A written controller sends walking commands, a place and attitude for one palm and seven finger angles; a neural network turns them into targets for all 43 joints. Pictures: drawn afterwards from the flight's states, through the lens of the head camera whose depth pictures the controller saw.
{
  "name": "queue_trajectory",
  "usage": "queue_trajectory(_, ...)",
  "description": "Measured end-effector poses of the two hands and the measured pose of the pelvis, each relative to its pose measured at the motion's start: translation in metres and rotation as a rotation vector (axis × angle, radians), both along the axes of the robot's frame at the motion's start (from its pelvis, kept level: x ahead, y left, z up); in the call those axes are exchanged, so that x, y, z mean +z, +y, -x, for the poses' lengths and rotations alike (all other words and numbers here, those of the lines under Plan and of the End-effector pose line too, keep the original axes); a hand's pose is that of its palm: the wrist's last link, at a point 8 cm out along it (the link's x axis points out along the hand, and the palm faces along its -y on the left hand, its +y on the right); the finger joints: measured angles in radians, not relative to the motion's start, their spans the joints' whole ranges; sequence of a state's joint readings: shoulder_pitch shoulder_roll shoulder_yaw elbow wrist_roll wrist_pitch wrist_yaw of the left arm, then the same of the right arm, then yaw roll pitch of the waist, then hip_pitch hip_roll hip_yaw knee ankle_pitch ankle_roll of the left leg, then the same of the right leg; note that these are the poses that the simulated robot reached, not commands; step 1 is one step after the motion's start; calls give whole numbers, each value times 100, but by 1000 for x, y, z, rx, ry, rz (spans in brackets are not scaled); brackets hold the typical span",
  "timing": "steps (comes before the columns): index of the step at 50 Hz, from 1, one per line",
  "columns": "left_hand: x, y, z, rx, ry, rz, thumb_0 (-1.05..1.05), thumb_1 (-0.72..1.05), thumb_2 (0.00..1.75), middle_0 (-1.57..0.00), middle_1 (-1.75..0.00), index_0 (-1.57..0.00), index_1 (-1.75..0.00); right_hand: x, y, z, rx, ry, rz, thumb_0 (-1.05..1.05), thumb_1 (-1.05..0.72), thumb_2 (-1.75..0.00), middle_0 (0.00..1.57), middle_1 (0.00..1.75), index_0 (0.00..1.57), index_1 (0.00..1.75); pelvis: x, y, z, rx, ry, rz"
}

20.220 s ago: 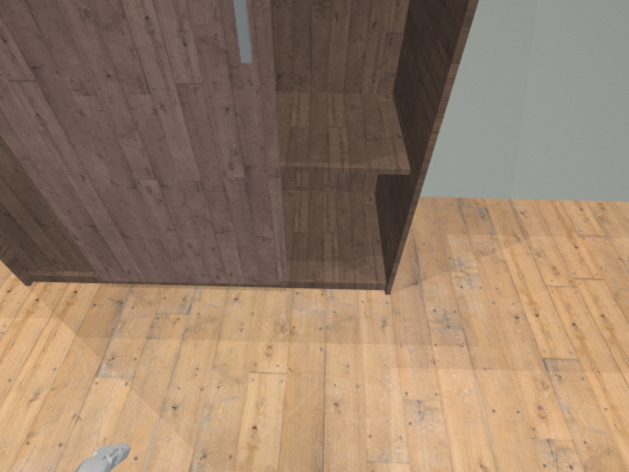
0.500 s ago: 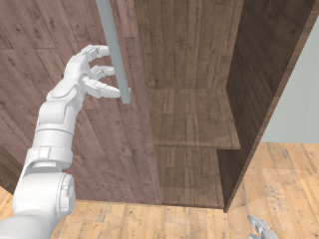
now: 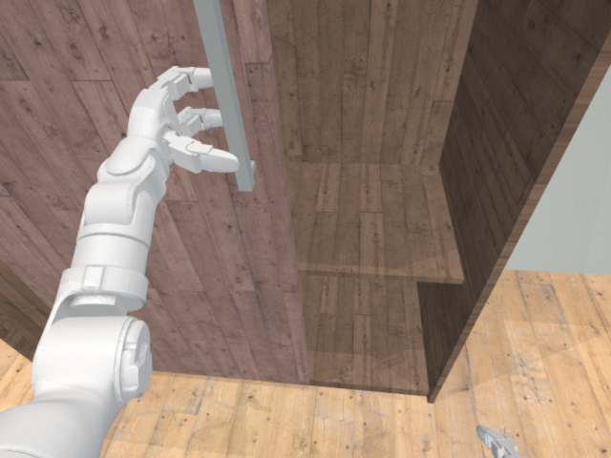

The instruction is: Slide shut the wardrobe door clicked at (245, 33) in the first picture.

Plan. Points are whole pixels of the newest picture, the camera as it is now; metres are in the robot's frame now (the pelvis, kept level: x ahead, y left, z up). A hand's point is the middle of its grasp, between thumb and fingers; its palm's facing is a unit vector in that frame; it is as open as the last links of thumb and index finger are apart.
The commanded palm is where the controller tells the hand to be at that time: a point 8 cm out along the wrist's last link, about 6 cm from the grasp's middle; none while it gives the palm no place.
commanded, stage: slide the fingers in behind the handle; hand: left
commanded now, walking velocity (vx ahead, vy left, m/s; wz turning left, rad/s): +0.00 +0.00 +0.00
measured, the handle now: (232, 95) +0.48 +0.10 +0.27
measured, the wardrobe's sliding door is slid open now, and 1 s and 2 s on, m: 0.37 0.37 0.37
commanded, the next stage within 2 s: grip the handle and tug to test in 1.82 s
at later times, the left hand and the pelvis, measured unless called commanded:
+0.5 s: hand (216, 134) +0.42 +0.11 +0.25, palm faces -0.08 -1.00 -0.02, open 14.0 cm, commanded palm +0.40 +0.17 +0.25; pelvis -0.01 +0.01 +0.00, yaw -1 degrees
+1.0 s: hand (239, 129) +0.43 +0.08 +0.25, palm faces -0.08 -1.00 -0.01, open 14.0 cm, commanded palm +0.41 +0.14 +0.25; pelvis +0.00 +0.00 +0.00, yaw -1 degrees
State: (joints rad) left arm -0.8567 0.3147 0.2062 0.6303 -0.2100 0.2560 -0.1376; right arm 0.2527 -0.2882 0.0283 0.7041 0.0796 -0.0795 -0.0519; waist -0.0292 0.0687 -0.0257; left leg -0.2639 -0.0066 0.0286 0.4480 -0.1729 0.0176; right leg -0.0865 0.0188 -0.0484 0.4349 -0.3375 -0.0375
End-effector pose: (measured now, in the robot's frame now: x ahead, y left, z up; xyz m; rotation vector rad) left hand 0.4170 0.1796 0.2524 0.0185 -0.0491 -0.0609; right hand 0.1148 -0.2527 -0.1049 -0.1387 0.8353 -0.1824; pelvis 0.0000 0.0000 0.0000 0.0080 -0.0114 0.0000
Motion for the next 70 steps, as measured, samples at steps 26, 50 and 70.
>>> queue_trajectory(26, -3, -13, 14, -21, -17, 9, -1, -50, 30, -30, -120, -29, -120, 9, 13, -7, 7, -68, -9, 1, -90, -89, 20, 30, 20, 30, 0, 7, 8, -10, -16, 6)
queue_trajectory(50, -1, -39, 7, -25, -16, 13, -1, -50, 30, -30, -120, -30, -120, 2, 4, 7, -20, -4, -20, 1, -90, -89, 20, 30, 20, 30, 2, 0, 2, -21, -17, 0)
queue_trajectory(70, -1, -47, 6, -16, -8, 10, -1, -50, 30, -32, -121, -29, -120, 5, 4, -13, 11, -28, -26, 1, -90, -89, 20, 30, 20, 30, 1, -4, -1, -10, -10, -3)
